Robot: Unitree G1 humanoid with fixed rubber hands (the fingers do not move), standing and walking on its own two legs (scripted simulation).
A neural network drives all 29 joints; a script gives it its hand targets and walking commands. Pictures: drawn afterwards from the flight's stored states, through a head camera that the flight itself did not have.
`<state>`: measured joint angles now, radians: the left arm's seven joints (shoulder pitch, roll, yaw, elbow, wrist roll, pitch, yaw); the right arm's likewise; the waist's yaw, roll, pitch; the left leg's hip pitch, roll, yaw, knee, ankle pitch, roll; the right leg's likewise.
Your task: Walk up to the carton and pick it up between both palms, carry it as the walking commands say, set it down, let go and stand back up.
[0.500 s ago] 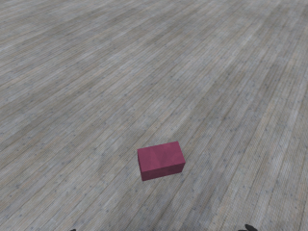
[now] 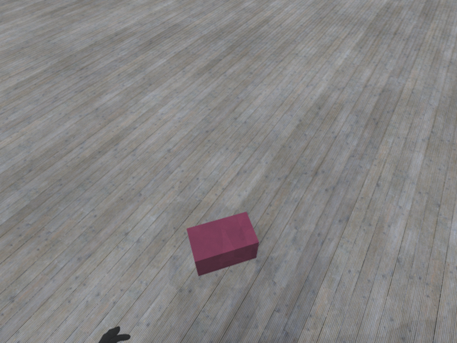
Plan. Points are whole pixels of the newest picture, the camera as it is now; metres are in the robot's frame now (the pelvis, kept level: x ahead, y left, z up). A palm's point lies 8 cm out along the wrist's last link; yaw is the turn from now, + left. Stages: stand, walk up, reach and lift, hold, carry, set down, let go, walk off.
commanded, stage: walk up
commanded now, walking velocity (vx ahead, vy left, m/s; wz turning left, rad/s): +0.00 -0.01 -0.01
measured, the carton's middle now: (222, 243) +0.59 +0.05 -0.68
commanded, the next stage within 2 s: none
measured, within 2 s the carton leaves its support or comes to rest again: neither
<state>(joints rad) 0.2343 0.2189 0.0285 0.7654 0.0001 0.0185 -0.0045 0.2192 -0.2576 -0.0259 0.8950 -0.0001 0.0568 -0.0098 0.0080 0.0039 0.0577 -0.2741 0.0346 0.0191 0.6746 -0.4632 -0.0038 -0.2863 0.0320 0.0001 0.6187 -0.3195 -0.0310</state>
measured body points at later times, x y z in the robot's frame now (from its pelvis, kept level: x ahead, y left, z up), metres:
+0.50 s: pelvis -0.01 -0.01 +0.01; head +0.00 +0.00 +0.46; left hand +0.07 +0.24 -0.13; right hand +0.04 -0.27 -0.13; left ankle -0.01 +0.13 -0.73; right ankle -0.01 -0.12 -0.71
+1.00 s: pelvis +0.13 -0.02 +0.00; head +0.15 +0.02 +0.45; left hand +0.11 +0.23 -0.16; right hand +0.24 -0.26 -0.12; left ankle +0.12 +0.08 -0.73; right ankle +0.05 -0.14 -0.67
